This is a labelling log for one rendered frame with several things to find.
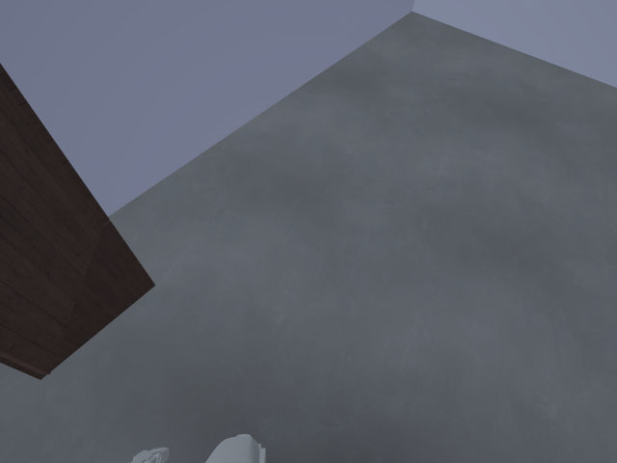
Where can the cupboard door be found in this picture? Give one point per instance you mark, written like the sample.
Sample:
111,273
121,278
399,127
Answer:
48,232

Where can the robot left thigh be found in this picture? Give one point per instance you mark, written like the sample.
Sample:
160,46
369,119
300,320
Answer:
240,449

